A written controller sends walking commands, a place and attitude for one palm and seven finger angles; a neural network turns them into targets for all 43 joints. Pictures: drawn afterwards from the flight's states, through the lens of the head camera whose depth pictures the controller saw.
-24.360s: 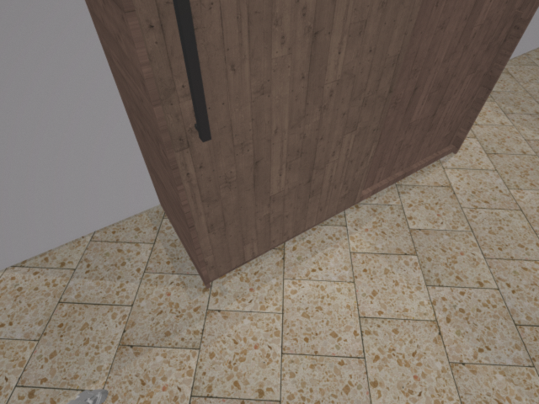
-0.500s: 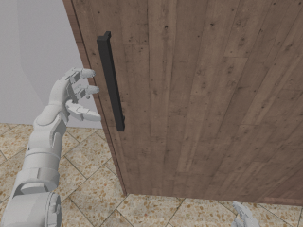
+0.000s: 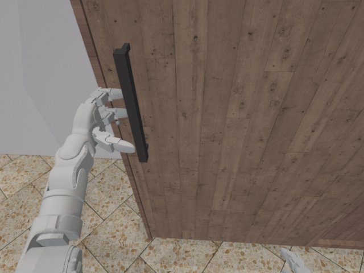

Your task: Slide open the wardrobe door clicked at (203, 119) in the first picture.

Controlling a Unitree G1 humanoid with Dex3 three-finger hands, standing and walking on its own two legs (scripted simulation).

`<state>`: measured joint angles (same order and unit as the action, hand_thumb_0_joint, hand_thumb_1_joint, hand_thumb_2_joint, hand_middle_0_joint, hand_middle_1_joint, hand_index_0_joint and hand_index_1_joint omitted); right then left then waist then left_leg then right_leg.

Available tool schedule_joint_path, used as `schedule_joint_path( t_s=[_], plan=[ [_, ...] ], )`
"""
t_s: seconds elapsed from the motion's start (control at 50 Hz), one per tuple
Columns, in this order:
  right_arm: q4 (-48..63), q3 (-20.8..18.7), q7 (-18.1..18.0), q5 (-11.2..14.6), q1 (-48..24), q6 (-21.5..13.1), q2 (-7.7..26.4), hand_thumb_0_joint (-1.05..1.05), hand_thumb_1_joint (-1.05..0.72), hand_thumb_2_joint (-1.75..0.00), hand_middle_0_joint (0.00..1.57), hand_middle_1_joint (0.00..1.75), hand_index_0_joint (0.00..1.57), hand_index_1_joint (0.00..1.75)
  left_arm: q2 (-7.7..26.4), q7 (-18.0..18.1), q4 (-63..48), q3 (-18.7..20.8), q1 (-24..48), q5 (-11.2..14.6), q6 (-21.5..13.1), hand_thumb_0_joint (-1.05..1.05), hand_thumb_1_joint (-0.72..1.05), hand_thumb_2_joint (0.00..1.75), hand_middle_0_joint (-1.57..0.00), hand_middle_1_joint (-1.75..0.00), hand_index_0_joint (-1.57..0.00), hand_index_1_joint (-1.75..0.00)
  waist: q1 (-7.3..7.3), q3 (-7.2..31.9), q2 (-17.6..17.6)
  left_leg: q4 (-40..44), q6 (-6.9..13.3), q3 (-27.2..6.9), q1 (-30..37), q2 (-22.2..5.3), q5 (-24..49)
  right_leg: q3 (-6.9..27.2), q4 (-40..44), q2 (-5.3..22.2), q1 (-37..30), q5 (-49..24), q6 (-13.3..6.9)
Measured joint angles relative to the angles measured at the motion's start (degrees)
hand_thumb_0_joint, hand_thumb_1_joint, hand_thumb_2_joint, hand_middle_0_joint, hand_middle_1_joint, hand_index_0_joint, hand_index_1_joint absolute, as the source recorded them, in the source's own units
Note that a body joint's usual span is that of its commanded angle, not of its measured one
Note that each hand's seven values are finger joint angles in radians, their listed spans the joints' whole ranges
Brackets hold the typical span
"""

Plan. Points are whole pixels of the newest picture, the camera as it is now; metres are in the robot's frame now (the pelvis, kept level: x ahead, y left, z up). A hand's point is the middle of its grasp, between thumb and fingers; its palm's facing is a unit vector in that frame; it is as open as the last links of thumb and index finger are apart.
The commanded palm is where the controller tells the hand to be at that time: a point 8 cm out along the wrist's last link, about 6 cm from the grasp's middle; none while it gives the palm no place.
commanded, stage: feel for the door with the fingertips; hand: left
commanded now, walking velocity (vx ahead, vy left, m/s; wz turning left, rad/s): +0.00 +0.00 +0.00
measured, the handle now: (136, 111) +0.44 +0.13 +0.15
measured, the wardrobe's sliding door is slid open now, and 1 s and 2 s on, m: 0.00 0.00 0.00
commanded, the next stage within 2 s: slide the fingers in behind the handle in 0.40 s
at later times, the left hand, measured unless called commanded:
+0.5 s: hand (122, 117) +0.39 +0.15 +0.17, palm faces -0.01 -1.00 -0.02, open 13.7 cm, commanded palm +0.38 +0.21 +0.17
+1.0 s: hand (124, 121) +0.38 +0.15 +0.17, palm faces -0.03 -1.00 +0.00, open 13.9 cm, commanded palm +0.36 +0.20 +0.17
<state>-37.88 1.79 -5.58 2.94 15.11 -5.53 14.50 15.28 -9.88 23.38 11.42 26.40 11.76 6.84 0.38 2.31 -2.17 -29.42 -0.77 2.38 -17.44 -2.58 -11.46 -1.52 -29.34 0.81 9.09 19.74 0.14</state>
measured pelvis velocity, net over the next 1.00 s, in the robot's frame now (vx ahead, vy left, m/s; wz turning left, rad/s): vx -0.01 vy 0.00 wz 0.00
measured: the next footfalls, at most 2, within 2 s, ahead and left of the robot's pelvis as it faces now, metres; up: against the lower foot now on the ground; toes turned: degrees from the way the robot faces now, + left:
none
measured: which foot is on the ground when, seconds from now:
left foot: down 0.00-1.00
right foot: down 0.00-1.00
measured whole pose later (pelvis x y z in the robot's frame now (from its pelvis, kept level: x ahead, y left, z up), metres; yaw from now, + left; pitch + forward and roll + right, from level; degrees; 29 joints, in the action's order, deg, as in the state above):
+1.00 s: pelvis -0.01 +0.00 +0.00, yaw +0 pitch +0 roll +0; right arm -38.6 1.9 -5.0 2.9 15.6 -5.6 14.2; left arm 14.2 -8.1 30.1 9.6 31.3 11.0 3.9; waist 0.7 2.3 -2.1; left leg -29.9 -0.7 2.0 -18.7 -2.8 -10.8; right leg -1.7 -30.0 0.6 10.4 19.2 0.1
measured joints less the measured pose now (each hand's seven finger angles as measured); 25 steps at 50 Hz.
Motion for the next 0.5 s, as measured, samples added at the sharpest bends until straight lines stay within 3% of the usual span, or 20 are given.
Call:
schedule_joint_path(
  t_s=[0.24,0.5],
  plan=[
    [0.28,0.64,-0.42,-0.11,-2.16,1.19,-0.48,0.01,-0.91,-0.90,0.20,0.30,0.21,0.30,-0.11,0.91,1.50,-0.87,1.80,-0.43,0.92,-0.01,-0.50,0.30,-0.31,-1.20,-0.30,-1.20,-0.50,-0.03,0.16,0.42,-0.32,-0.68,0.58,-0.04,0.47,-0.66,0.10,-0.17,-0.69,-0.04,-0.34],
    [-1.25,0.12,-0.36,-0.25,0.03,1.21,0.06,0.01,-0.91,-0.90,0.20,0.30,0.21,0.30,0.44,0.76,9.14,-1.51,7.77,-0.89,-1.82,-0.01,-0.50,0.30,-0.35,-1.23,-0.34,-1.23,-0.03,-0.39,-0.03,-0.59,-0.37,-1.49,-1.71,0.04,0.63,-1.41,-0.99,-0.19,1.30,0.13,-0.45]
  ],
)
